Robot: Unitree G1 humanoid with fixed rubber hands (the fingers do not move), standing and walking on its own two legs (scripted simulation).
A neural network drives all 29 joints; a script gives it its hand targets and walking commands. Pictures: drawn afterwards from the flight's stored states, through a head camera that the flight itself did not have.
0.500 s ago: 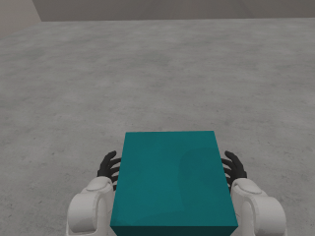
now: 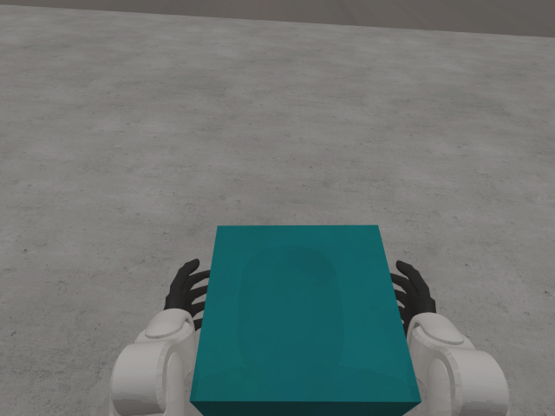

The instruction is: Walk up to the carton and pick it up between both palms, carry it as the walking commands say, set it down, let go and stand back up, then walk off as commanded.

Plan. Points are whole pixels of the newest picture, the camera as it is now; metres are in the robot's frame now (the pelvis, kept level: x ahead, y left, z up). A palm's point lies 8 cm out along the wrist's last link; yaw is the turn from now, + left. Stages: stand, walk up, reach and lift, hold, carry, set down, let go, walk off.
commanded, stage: carry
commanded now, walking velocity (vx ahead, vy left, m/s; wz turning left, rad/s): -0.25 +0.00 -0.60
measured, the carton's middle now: (296, 342) +0.25 +0.01 +0.02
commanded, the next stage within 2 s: none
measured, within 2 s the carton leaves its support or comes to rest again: neither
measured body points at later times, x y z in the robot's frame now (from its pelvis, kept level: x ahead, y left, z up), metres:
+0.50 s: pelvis -0.19 -0.02 -0.02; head -0.18 -0.03 +0.43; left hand +0.11 +0.03 +0.06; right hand +0.00 -0.25 +0.06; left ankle -0.18 +0.10 -0.70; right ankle -0.12 -0.16 -0.74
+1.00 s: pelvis -0.38 +0.04 -0.03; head -0.38 +0.04 +0.42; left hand -0.07 -0.01 +0.06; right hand -0.27 -0.24 +0.06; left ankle -0.22 +0.09 -0.74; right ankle -0.46 -0.05 -0.75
